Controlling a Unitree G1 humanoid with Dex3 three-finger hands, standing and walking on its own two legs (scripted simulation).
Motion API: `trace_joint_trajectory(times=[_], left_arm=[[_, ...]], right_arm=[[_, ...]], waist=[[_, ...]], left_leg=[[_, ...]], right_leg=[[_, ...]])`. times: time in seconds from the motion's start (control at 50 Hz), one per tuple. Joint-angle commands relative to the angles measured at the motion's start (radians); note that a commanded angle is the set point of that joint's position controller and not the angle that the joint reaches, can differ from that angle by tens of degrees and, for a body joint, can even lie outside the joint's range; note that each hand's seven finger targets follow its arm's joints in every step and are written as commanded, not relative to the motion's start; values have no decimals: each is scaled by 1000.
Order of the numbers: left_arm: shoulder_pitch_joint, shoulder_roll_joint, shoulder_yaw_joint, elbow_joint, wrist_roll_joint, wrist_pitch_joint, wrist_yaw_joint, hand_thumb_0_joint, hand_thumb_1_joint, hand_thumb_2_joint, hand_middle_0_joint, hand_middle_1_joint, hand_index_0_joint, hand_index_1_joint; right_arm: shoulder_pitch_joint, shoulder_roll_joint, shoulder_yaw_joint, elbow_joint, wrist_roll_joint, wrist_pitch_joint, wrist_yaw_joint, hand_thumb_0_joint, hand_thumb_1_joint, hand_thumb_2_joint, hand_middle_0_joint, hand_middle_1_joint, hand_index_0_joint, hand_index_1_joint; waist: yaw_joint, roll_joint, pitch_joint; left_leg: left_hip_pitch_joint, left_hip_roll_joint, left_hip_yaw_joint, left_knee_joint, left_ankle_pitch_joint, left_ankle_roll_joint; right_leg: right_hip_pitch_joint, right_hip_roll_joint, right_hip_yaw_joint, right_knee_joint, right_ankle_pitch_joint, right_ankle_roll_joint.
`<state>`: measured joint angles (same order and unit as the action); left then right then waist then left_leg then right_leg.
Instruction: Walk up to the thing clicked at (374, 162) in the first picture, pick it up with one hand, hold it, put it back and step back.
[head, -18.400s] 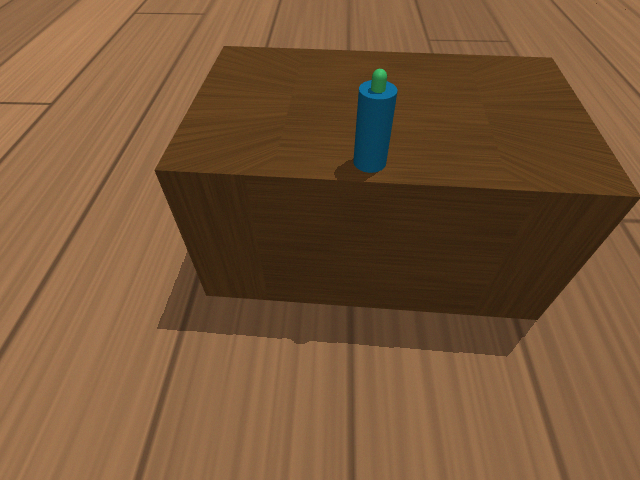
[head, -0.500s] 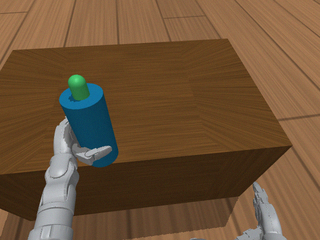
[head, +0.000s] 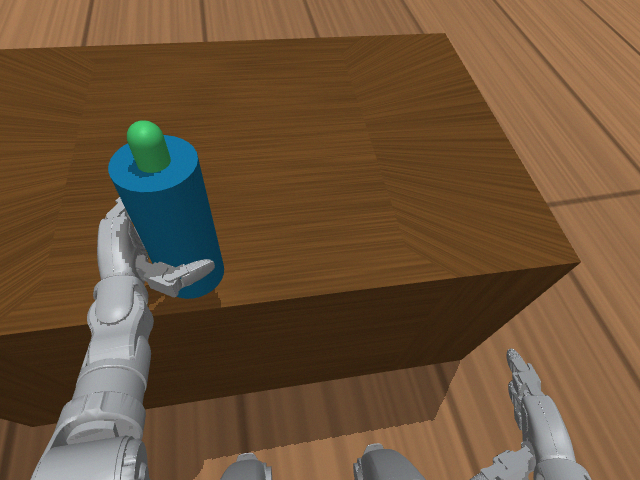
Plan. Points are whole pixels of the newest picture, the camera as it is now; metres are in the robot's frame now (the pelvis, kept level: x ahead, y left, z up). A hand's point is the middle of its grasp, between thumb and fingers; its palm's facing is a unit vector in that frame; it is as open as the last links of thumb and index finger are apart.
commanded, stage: crouch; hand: left
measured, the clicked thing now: (172, 213) +0.42 +0.16 +0.08
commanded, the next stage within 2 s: lower in 0.04 s
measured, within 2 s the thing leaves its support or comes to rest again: rests again in 0.76 s
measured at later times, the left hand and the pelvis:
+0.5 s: hand (183, 252) +0.43 +0.17 -0.02, palm faces +0.13 -0.99 -0.03, open 11.8 cm; pelvis +0.00 -0.01 -0.03, yaw +0 degrees
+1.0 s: hand (183, 253) +0.45 +0.17 -0.04, palm faces +0.14 -0.99 -0.02, open 11.8 cm; pelvis +0.00 +0.00 -0.05, yaw +0 degrees
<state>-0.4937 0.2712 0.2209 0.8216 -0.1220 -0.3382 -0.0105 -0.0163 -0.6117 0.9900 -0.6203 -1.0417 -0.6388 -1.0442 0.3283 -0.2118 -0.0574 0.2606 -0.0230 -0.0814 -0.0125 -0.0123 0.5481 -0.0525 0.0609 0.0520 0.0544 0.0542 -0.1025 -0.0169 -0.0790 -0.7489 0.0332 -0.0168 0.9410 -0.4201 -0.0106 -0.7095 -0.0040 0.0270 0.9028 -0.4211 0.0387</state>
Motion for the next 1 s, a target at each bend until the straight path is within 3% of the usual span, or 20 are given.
trace_joint_trajectory(times=[0.0,0.04,0.1,0.14,0.16,0.28,0.34,0.36,0.42,0.44,0.48,0.5,0.58,0.66,0.7,0.74,0.86,0.9,0.94,0.98], left_arm=[[-534,194,50,-336,-39,-158,4,0,-43,1266,-1231,-1397,-1252,-1406],[-554,221,59,-380,-29,-171,6,0,-30,1259,-1205,-1373,-1222,-1384],[-536,204,45,-346,-22,-172,3,0,-39,1248,-1187,-1359,-1205,-1370],[-564,216,53,-372,-22,-178,6,0,-58,1201,-1188,-1313,-1183,-1344],[-512,166,35,-268,-23,-168,1,0,-57,1203,-1176,-1311,-1173,-1340],[-536,200,71,-175,0,-204,-1,0,-45,1209,-1176,-1320,-1183,-1340],[-523,206,80,-130,4,-226,-9,0,-41,1227,-1197,-1348,-1210,-1364],[-558,250,104,-177,0,-240,-9,0,-52,1227,-1198,-1350,-1208,-1368],[-615,264,107,-213,-8,-265,-12,0,-52,1230,-1202,-1353,-1211,-1371],[-609,289,126,-212,-8,-272,-10,0,-67,1210,-1203,-1347,-1215,-1362],[-610,305,133,-226,-6,-283,-4,0,-65,1204,-1186,-1324,-1190,-1345],[-578,266,115,-162,-5,-281,-6,0,-76,1200,-1185,-1320,-1187,-1344],[-612,317,135,-220,8,-302,10,0,-59,1179,-1165,-1286,-1163,-1313],[-579,271,115,-130,19,-300,10,0,-51,1182,-1183,-1296,-1181,-1323],[-601,295,124,-170,23,-306,8,0,-47,1177,-1189,-1299,-1190,-1322],[-563,236,101,-106,19,-298,2,0,-39,1201,-1204,-1325,-1209,-1346],[-582,266,117,-148,18,-307,-13,0,-28,1211,-1232,-1343,-1236,-1364],[-571,279,124,-149,22,-309,-8,0,-14,1212,-1222,-1338,-1226,-1358],[-533,231,104,-70,26,-303,-3,0,8,1234,-1224,-1350,-1230,-1370],[-555,252,114,-95,28,-310,0,0,53,1165,-1257,-1322,-1283,-1318]], right_arm=[[-7,-164,-83,-233,-3,-42,-8,0,555,-50,49,50,49,50],[19,-165,-83,-249,-7,-29,-5,0,552,-52,49,50,49,50],[28,-171,-86,-274,-9,-15,0,0,549,-53,49,50,49,50],[50,-154,-76,-261,-8,-10,2,0,543,-56,49,50,49,50],[54,-147,-68,-247,-11,-5,6,0,543,-56,49,50,49,50],[45,-160,-75,-296,-17,6,22,0,563,-48,49,49,49,49],[47,-176,-87,-343,-20,12,25,0,562,-47,49,49,49,49],[49,-189,-98,-368,-20,13,23,0,558,-49,49,50,49,50],[50,-177,-82,-389,-23,18,28,0,549,-51,49,50,49,50],[52,-194,-101,-408,-24,19,25,0,539,-54,49,50,49,50],[43,-178,-82,-419,-23,21,26,0,536,-56,49,50,49,50],[46,-185,-87,-416,-27,24,25,0,532,-57,49,50,49,50],[56,-184,-90,-417,-30,33,28,0,535,-58,49,50,49,50],[76,-195,-99,-407,-35,41,32,0,540,-56,49,50,49,50],[79,-189,-92,-418,-33,44,37,0,541,-54,49,50,49,50],[92,-190,-92,-438,-32,45,39,0,543,-54,49,50,49,50],[83,-207,-113,-451,-31,46,44,0,540,-54,49,50,49,50],[70,-202,-102,-468,-31,47,45,0,540,-54,49,50,49,50],[80,-207,-111,-481,-32,48,43,0,542,-54,49,50,49,50],[98,-198,-102,-464,-30,52,45,0,539,-49,50,49,49,49]], waist=[[1,107,-507],[-2,126,-573],[-12,140,-561],[-16,157,-543],[-18,133,-499],[-40,121,-447],[-47,92,-484],[-47,95,-512],[-48,133,-589],[-51,137,-620],[-47,134,-634],[-59,141,-619],[-56,186,-640],[-78,183,-575],[-77,208,-595],[-94,178,-584],[-87,202,-621],[-74,198,-610],[-102,154,-601],[-94,165,-585]], left_leg=[[310,-13,-3,-78,344,13],[330,-8,-10,-53,416,11],[348,-2,-17,-44,454,3],[339,-5,-13,-39,426,7],[308,-2,-16,-41,416,6],[228,-4,-16,-11,313,11],[184,-14,-10,10,275,20],[177,-17,-8,14,255,21],[180,-21,-9,44,273,22],[177,-20,-11,57,294,22],[140,-24,-8,75,290,27],[137,-20,-12,80,296,24],[121,-24,-10,103,302,24],[112,-17,-20,100,270,17],[124,-19,-18,107,274,17],[116,-16,-24,112,290,17],[133,-11,-33,139,383,10],[114,-14,-31,135,348,11],[86,-12,-30,144,326,17],[74,-15,-28,146,307,16]], right_leg=[[126,16,-49,-63,345,-50],[122,16,-50,-40,394,-51],[92,20,-57,-28,396,-54],[79,18,-55,-25,379,-52],[58,20,-58,-24,366,-53],[-22,21,-61,0,290,-55],[-7,21,-52,10,290,-50],[6,21,-49,12,281,-49],[15,17,-43,33,300,-48],[28,16,-41,45,322,-46],[48,12,-24,54,341,-40],[15,15,-32,64,333,-45],[17,10,-20,78,348,-42],[-64,20,-43,91,288,-52],[-76,20,-42,97,285,-52],[-84,23,-54,104,295,-52],[-110,29,-63,143,339,-55],[-109,30,-61,141,313,-56],[-111,30,-60,142,319,-52],[-124,31,-57,146,302,-52]])
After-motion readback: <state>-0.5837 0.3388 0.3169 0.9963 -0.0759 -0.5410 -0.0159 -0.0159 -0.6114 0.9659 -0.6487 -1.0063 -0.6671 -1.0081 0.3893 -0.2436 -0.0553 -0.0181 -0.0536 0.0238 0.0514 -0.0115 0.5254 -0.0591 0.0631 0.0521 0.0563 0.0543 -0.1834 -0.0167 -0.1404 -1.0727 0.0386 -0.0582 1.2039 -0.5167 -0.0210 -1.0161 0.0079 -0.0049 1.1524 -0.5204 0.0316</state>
